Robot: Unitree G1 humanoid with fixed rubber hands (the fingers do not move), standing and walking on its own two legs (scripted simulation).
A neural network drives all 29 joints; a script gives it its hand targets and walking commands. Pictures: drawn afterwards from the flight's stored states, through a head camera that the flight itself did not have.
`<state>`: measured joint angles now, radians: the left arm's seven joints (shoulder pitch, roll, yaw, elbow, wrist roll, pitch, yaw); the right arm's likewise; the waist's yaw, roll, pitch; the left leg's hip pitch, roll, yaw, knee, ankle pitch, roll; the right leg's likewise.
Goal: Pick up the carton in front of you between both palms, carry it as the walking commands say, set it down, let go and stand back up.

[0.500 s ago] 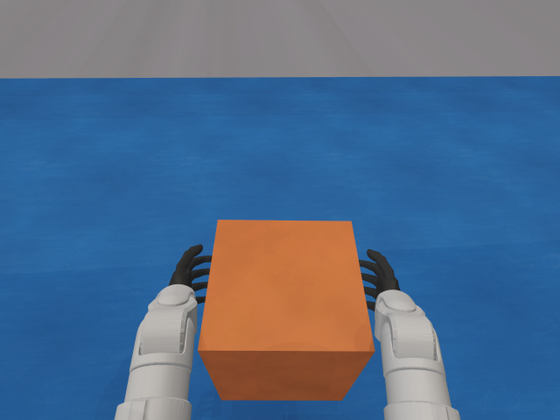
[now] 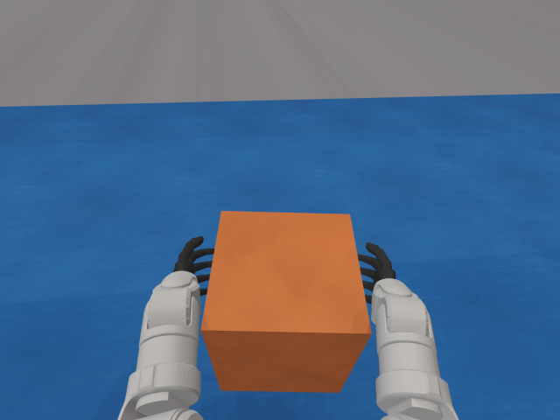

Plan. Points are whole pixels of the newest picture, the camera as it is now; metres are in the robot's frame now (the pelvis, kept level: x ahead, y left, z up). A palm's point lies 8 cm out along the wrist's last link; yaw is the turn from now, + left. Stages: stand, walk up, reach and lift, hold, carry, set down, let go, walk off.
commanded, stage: set down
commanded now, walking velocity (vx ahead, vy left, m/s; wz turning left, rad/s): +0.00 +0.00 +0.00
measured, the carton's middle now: (282, 305) +0.32 +0.01 -0.02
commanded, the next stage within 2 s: none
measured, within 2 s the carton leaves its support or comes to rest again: neither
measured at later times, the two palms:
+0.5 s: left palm (199, 319) +0.36 +0.17 -0.13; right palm (346, 318) +0.38 -0.13 -0.13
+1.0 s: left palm (204, 329) +0.41 +0.18 -0.26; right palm (328, 324) +0.44 -0.11 -0.27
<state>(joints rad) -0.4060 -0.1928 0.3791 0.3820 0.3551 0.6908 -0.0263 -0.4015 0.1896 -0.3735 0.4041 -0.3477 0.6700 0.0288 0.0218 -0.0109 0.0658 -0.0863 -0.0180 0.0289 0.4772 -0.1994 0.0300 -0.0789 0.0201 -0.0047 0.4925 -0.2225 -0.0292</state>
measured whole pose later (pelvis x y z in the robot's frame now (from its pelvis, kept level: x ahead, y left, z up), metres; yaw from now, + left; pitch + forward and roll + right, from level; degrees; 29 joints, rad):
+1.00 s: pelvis -0.03 +0.00 -0.19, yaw -2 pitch +41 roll +0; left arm -0.86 -0.09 0.55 0.55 0.25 0.29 0.01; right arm -0.93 0.04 -0.43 0.68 -0.25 0.26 -0.03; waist 0.07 -0.04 -0.13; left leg -1.71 -0.02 0.02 1.44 -0.45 0.01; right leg -1.71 0.05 0.00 1.44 -0.46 -0.02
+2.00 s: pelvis -0.05 +0.00 -0.38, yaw +0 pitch +40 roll +1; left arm -1.38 0.16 0.42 0.72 -0.02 0.31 0.12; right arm -1.58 -0.31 -0.10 0.99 0.01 0.28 -0.10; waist 0.13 -0.01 0.37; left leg -2.23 -0.04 0.03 2.14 -0.60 0.00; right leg -2.23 0.07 -0.01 2.17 -0.62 -0.03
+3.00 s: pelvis -0.06 -0.02 -0.41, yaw +1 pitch +30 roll +4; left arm -1.47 0.22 0.55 0.96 0.09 0.20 -0.06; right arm -1.64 -0.33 -0.18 1.12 -0.10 0.20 0.02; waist 0.12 0.01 0.52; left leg -2.17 -0.04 0.04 2.25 -0.61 -0.04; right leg -2.20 0.08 -0.01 2.30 -0.63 -0.04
